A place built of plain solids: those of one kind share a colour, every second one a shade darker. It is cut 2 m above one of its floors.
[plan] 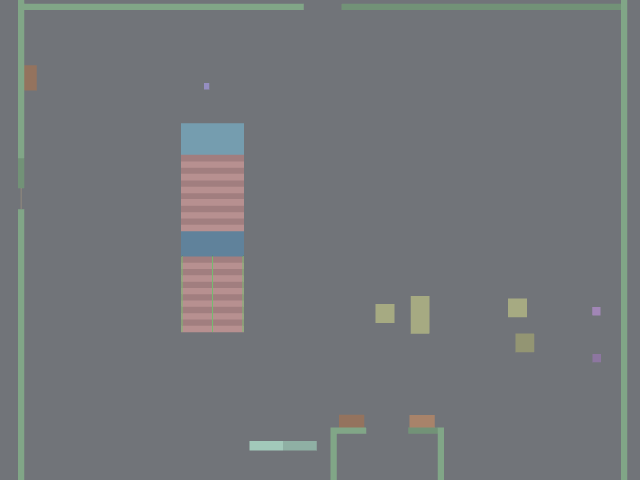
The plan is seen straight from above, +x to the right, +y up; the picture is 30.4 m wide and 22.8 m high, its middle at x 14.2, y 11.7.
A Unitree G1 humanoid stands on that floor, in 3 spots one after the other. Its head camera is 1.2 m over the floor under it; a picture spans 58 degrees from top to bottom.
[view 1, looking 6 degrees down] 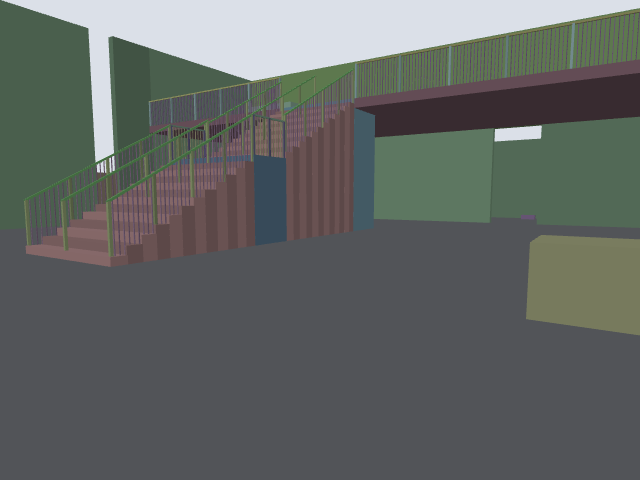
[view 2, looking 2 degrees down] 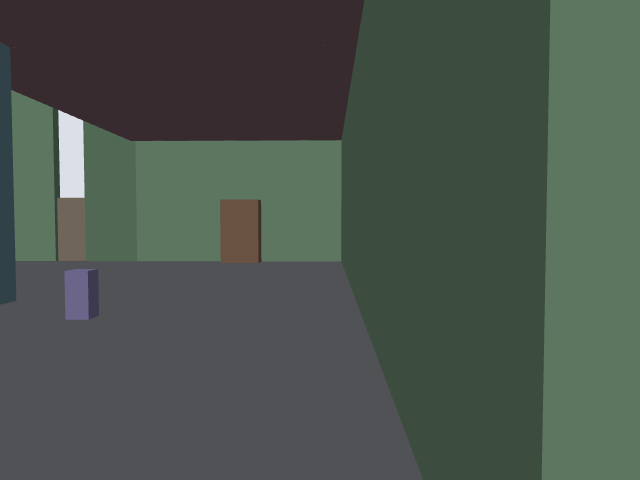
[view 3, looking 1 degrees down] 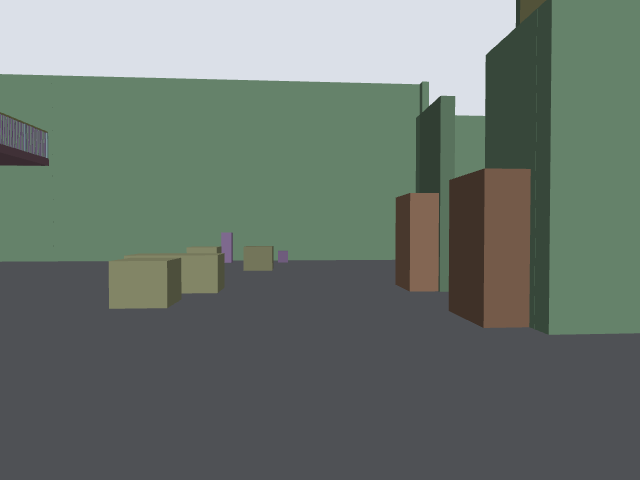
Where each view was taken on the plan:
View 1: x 17.39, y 3.25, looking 123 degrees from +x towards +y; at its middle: ground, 11.48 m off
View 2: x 14.32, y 22.17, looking -179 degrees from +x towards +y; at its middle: wall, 14.19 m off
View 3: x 9.84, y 5.82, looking -4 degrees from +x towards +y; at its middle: wall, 18.71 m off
